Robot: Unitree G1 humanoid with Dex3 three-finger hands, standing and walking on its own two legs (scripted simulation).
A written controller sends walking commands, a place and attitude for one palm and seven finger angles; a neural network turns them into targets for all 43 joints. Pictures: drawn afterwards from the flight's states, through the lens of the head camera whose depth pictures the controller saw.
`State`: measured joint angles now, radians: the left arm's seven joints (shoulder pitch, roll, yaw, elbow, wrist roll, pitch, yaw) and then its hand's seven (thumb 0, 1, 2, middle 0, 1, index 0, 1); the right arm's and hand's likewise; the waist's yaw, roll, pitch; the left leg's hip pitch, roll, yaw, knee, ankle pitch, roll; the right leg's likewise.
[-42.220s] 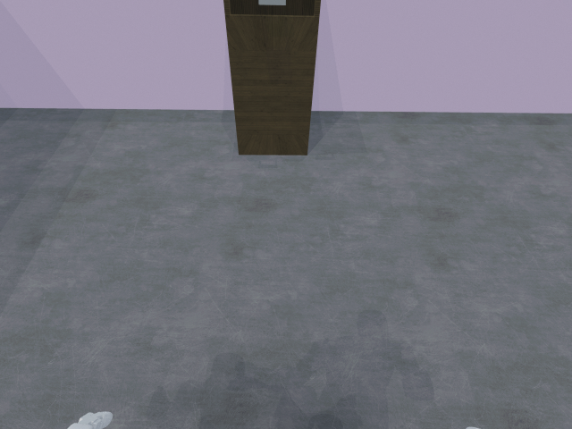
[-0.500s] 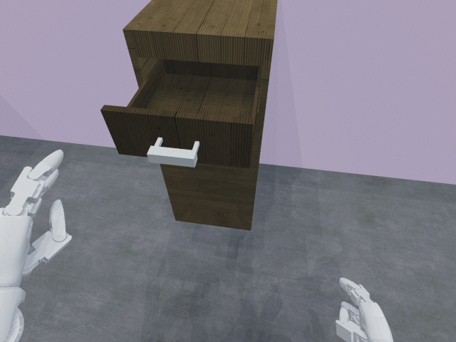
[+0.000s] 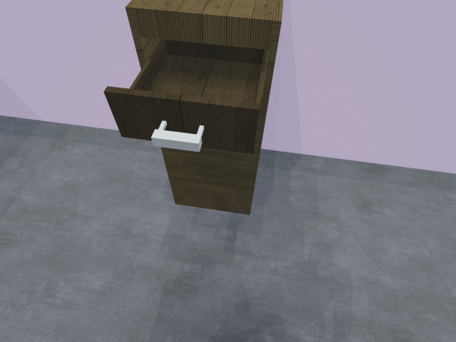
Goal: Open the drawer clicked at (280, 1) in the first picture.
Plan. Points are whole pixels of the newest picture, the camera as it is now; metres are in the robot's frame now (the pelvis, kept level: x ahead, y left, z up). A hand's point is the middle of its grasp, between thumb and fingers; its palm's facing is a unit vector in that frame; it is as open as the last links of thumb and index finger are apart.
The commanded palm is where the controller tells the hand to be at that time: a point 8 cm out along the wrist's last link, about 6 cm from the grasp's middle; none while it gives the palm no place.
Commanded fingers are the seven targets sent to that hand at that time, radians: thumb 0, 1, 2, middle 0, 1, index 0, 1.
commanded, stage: let the arm hang, fingers relaxed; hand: left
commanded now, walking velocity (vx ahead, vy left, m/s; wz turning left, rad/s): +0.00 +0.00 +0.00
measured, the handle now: (179, 133) +0.53 +0.15 +0.03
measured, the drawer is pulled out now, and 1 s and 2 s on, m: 0.24 0.24 0.24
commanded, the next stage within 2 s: look to check the result in 0.54 s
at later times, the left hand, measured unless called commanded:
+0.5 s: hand out of the picture +0.02 +0.15 -0.18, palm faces +0.02 -0.98 -0.19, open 7.3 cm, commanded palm none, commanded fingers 0.00 0.90 0.90 -0.20 -0.30 -0.20 -0.30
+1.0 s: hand out of the picture +0.02 +0.14 -0.17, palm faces +0.03 -0.98 -0.18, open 7.3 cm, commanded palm none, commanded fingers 0.00 0.90 0.90 -0.20 -0.30 -0.20 -0.30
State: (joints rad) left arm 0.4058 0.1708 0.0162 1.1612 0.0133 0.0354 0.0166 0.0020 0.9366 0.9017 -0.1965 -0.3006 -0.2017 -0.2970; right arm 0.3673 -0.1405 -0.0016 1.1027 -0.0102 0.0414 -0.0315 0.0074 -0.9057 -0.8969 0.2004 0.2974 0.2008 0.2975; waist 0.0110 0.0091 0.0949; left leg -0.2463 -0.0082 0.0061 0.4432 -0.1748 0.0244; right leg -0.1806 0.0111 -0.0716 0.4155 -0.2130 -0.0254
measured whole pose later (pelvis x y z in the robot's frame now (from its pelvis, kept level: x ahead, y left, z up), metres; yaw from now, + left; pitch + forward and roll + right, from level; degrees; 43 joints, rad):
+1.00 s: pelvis +0.03 -0.02 +0.00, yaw -1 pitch -2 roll +0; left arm 0.28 0.11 0.02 1.14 0.01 0.00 0.03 0.00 0.91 0.90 -0.19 -0.30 -0.20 -0.30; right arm 0.28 -0.12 -0.01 1.13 -0.01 0.01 -0.04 0.01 -0.92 -0.90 0.20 0.30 0.20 0.30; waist 0.00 0.02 0.07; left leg -0.17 0.02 0.02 0.41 -0.20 -0.01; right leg -0.12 0.04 -0.06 0.40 -0.24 -0.05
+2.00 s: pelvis +0.03 -0.03 +0.00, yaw -1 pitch -2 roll +0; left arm 0.26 0.14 0.02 1.14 0.01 0.00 0.03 0.00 0.91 0.90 -0.19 -0.30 -0.20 -0.30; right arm 0.27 -0.13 -0.01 1.13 -0.01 0.01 -0.04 0.00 -0.91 -0.90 0.20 0.30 0.20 0.30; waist -0.01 0.02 0.07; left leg -0.15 0.03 0.01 0.40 -0.21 -0.02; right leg -0.09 0.05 -0.06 0.37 -0.24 -0.06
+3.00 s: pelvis +0.04 -0.03 +0.00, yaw -1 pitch -1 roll +0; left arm 0.25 0.14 0.02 1.14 0.01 0.00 0.03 0.00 0.91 0.90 -0.19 -0.30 -0.20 -0.30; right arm 0.26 -0.13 -0.01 1.14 -0.01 0.01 -0.05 0.00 -0.91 -0.90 0.20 0.30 0.20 0.30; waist -0.01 0.01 0.07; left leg -0.15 0.03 0.02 0.40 -0.22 -0.02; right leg -0.10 0.05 -0.05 0.38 -0.26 -0.06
